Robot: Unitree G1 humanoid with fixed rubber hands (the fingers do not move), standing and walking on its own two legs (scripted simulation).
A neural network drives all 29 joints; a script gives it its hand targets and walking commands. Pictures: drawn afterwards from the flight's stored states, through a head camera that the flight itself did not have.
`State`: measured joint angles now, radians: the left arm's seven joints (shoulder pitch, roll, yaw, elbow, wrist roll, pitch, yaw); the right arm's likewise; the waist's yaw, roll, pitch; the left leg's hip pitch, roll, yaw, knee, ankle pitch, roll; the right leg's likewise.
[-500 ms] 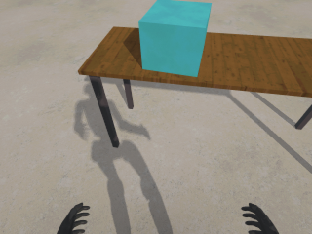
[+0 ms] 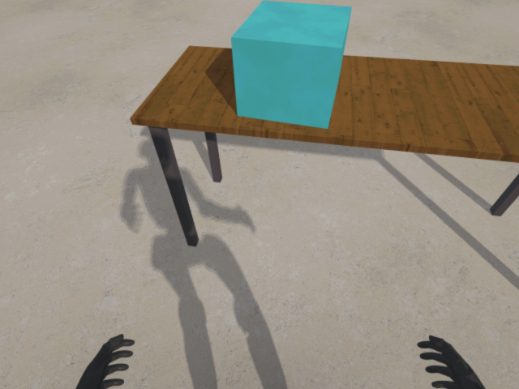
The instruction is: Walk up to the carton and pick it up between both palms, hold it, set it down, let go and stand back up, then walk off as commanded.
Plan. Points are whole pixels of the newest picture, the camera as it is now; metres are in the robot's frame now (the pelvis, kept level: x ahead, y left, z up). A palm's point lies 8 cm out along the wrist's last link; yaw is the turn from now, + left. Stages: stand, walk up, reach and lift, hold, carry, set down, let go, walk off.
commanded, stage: stand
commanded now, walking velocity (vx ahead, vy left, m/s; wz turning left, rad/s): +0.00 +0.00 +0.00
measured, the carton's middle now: (294, 61) +0.95 -0.08 +0.07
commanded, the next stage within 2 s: walk up in 0.74 s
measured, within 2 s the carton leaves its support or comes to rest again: neither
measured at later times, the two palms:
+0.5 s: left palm out of the picture +0.15 +0.28 -0.07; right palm out of the picture +0.14 -0.29 -0.07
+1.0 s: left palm out of the picture +0.13 +0.29 -0.07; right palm out of the picture +0.13 -0.29 -0.08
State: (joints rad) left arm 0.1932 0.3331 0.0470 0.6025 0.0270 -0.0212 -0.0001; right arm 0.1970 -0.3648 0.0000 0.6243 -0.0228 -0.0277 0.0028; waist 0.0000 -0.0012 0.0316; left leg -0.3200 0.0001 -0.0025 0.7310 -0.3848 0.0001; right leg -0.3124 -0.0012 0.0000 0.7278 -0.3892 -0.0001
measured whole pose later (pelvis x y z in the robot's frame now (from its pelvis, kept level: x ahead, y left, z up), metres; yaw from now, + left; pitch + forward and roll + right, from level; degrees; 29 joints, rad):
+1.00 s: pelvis +0.00 +0.00 +0.00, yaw +0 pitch -1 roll +0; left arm 0.24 0.36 0.04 0.68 0.02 -0.06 0.01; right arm 0.20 -0.40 0.00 0.71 -0.04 -0.01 0.03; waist 0.00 0.01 0.03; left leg -0.36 0.00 0.00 0.83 -0.42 0.00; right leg -0.31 0.00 0.00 0.71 -0.38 0.00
